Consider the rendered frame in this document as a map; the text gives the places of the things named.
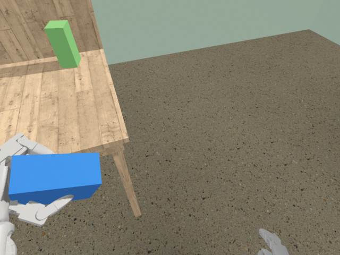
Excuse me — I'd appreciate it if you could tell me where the robot right hand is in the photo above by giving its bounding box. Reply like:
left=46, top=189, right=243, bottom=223
left=258, top=228, right=290, bottom=255

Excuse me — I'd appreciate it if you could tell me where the table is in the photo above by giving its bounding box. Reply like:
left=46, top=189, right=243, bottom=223
left=0, top=0, right=141, bottom=217

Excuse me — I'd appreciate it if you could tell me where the left robot forearm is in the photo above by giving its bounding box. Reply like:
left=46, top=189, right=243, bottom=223
left=0, top=222, right=17, bottom=255

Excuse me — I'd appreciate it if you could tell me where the robot left hand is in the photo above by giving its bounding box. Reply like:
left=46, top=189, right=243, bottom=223
left=0, top=133, right=74, bottom=227

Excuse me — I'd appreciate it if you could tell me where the sponge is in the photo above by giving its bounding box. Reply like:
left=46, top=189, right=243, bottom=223
left=8, top=152, right=102, bottom=205

